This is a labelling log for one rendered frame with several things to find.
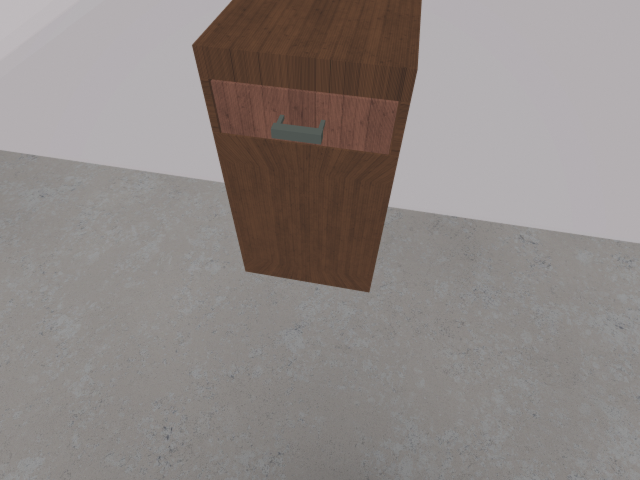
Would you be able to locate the cabinet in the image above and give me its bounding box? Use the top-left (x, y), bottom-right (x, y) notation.
top-left (192, 0), bottom-right (422, 292)

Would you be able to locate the handle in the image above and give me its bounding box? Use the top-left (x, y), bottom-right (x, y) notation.
top-left (271, 115), bottom-right (325, 145)

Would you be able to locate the drawer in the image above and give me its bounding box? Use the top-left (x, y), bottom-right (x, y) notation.
top-left (211, 79), bottom-right (399, 155)

